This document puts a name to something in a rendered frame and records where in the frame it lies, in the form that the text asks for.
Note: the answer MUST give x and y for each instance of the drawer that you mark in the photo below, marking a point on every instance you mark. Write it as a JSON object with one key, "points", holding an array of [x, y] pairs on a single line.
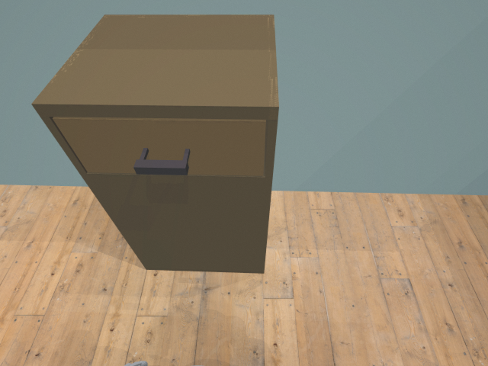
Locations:
{"points": [[217, 146]]}

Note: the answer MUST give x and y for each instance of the handle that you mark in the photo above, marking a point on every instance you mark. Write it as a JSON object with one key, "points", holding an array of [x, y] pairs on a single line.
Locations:
{"points": [[145, 166]]}

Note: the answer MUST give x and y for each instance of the cabinet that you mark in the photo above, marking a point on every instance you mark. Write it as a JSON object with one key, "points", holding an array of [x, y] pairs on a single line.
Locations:
{"points": [[193, 66]]}

